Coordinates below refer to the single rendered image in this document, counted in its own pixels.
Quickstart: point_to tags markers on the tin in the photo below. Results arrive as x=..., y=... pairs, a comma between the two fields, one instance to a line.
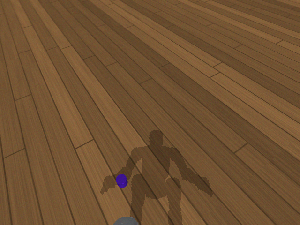
x=121, y=180

